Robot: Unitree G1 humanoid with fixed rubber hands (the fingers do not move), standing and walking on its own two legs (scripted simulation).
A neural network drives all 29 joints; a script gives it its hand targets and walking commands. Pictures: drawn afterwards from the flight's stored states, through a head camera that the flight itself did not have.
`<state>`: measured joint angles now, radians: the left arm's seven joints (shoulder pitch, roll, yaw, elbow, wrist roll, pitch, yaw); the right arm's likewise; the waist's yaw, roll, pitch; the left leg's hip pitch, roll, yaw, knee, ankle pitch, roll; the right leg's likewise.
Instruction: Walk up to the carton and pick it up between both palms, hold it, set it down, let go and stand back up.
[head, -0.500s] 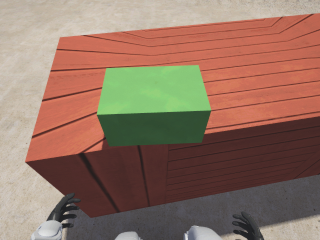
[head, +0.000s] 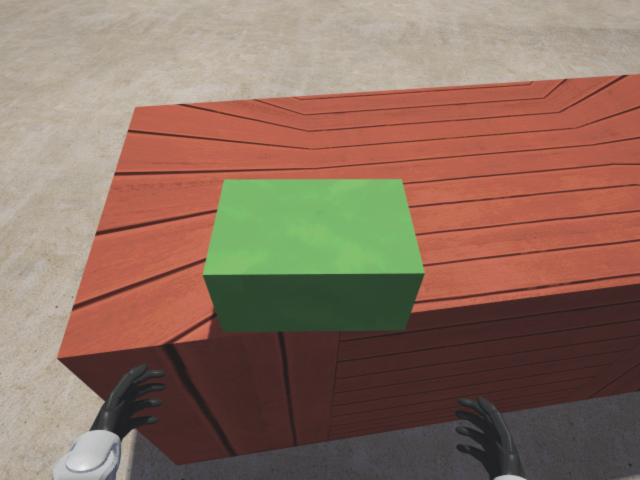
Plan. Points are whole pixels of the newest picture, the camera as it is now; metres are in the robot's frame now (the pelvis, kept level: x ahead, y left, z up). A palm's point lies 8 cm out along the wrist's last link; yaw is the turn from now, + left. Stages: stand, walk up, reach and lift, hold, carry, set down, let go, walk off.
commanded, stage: reach and lift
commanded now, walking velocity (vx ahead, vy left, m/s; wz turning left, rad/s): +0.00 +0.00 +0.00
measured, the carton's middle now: (313, 254) +0.44 +0.02 -0.01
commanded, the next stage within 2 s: none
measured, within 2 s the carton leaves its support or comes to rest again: neither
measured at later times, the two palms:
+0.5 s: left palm (85, 413) +0.20 +0.29 -0.01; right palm (493, 424) +0.19 -0.19 -0.02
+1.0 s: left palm (98, 360) +0.25 +0.28 +0.03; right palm (492, 365) +0.24 -0.19 +0.02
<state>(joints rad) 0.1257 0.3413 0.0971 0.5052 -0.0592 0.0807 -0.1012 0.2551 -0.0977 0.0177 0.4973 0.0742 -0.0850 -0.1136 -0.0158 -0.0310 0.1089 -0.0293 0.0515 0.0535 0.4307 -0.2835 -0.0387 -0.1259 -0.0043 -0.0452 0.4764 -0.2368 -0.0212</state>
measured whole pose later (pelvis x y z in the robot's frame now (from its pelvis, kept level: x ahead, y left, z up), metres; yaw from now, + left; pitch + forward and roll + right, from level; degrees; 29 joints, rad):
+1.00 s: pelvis +0.00 +0.02 +0.00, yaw +1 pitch -5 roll +0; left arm -0.01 0.36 0.01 0.47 -0.29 -0.10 -0.05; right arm 0.08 -0.19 -0.01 0.34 0.26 -0.07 -0.08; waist 0.01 -0.01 0.03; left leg -0.06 0.03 0.03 0.42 -0.27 -0.01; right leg -0.12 -0.01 -0.02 0.41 -0.20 0.00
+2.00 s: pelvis +0.00 +0.03 +0.00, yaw +1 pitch +4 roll -1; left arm -0.76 0.46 -0.01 0.89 -0.30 0.16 -0.06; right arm -0.68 -0.37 0.01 0.81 0.39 0.13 -0.05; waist -0.03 0.00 -0.06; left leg -0.27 0.03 0.01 0.46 -0.27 -0.01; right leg -0.29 0.00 -0.02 0.37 -0.15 0.01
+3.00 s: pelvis -0.02 +0.01 -0.04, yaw +2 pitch +24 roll -1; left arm -1.08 0.43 -0.25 1.56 -0.46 -0.36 -0.06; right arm -0.98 -0.32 0.15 1.35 0.47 -0.27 -0.03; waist -0.06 0.00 -0.23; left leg -0.86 0.03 -0.03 0.76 -0.32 -0.02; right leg -0.88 0.00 -0.05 0.69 -0.23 -0.01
